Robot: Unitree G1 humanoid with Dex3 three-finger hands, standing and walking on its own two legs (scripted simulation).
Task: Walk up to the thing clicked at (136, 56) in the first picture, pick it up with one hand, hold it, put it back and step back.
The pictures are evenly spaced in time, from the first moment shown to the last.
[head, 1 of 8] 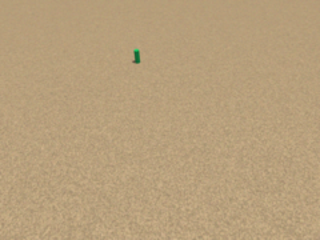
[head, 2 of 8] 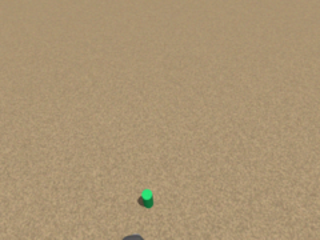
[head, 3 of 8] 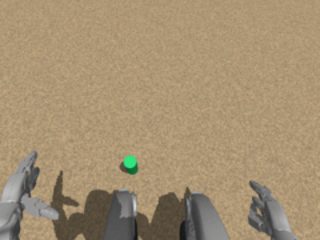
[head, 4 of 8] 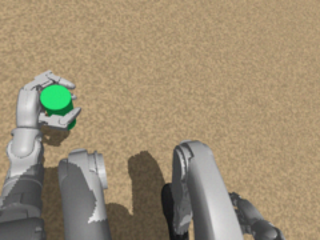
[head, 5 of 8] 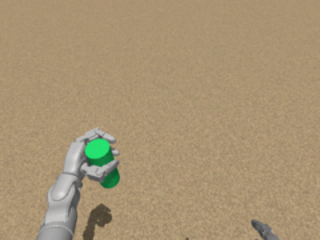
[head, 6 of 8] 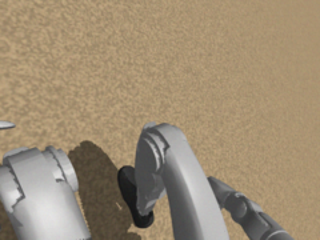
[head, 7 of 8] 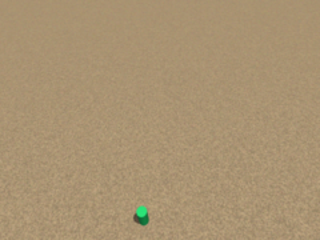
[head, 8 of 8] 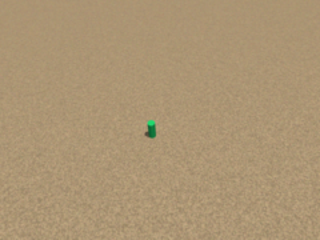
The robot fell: no
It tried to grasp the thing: yes
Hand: left
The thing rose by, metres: 0.67
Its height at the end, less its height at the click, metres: +0.00
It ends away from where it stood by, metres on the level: 0.03
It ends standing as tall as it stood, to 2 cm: yes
